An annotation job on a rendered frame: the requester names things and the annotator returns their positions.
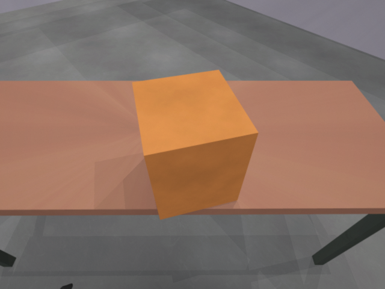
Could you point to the table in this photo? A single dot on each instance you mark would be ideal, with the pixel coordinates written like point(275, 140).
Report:
point(73, 148)

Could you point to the carton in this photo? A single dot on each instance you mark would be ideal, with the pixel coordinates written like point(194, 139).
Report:
point(197, 141)

